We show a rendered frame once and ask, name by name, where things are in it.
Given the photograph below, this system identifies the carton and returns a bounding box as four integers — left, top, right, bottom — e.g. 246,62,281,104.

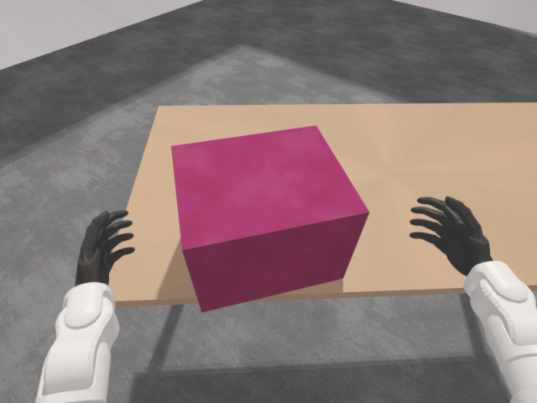
171,126,369,312

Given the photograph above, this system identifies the left robot forearm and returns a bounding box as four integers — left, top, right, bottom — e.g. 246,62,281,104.
35,282,119,403

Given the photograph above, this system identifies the right robot hand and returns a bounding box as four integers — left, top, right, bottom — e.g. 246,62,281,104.
409,196,493,276

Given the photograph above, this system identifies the right robot forearm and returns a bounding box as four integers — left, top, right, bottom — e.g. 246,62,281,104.
463,261,537,403

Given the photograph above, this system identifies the table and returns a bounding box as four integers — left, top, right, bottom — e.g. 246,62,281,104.
108,102,537,307

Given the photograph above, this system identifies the left robot hand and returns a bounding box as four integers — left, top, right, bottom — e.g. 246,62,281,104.
75,210,135,287

